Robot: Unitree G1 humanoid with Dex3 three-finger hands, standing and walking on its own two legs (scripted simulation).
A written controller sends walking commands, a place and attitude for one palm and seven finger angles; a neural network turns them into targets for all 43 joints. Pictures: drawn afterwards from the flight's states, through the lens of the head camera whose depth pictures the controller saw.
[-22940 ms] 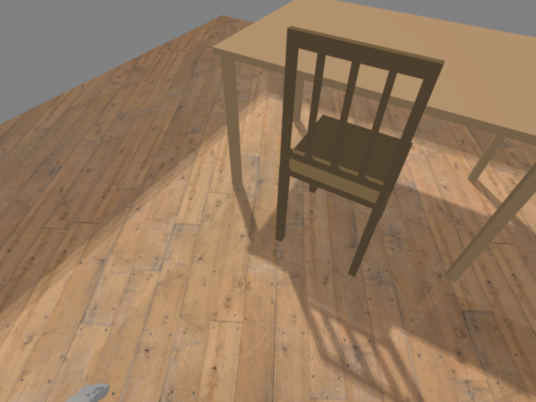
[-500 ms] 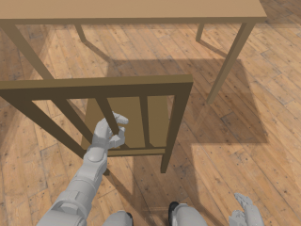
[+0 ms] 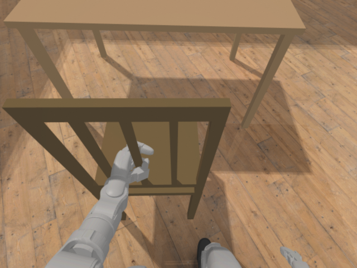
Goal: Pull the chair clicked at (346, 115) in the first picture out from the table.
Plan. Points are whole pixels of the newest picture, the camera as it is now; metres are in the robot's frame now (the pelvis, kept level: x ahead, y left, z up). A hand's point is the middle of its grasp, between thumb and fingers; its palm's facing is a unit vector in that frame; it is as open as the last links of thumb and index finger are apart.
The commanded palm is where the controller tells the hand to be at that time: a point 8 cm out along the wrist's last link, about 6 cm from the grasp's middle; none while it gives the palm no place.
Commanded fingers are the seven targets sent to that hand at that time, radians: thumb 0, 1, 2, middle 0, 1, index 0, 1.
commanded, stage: step backward, pulling the chair out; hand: left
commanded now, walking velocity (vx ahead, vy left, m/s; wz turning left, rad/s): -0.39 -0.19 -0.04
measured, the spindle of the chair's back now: (137, 158) +0.37 +0.11 -0.04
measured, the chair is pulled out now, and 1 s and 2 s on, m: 0.41 0.57 0.57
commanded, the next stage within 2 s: stop walking, hand still on the chair in 0.56 s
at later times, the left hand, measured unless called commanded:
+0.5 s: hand (148, 197) +0.27 +0.07 -0.05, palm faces -0.06 -0.98 -0.19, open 5.0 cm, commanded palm +0.25 +0.13 -0.06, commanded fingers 0.00 0.90 0.90 -0.50 -1.45 -0.50 -1.45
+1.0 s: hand (142, 238) +0.19 +0.08 -0.05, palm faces -0.06 -0.98 -0.17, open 5.1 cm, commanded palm +0.17 +0.13 -0.04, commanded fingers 0.00 0.90 0.90 -0.50 -1.45 -0.50 -1.45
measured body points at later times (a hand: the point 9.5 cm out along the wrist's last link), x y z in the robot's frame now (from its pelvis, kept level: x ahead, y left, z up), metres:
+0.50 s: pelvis -0.07 -0.02 +0.01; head +0.02 -0.04 +0.45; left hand +0.27 +0.13 -0.04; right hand +0.02 -0.31 -0.12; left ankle -0.06 +0.14 -0.71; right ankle -0.04 -0.14 -0.72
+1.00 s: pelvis -0.12 -0.02 +0.01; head -0.09 -0.04 +0.46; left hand +0.19 +0.13 -0.04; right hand -0.03 -0.27 -0.13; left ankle -0.09 +0.13 -0.72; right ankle -0.09 -0.14 -0.72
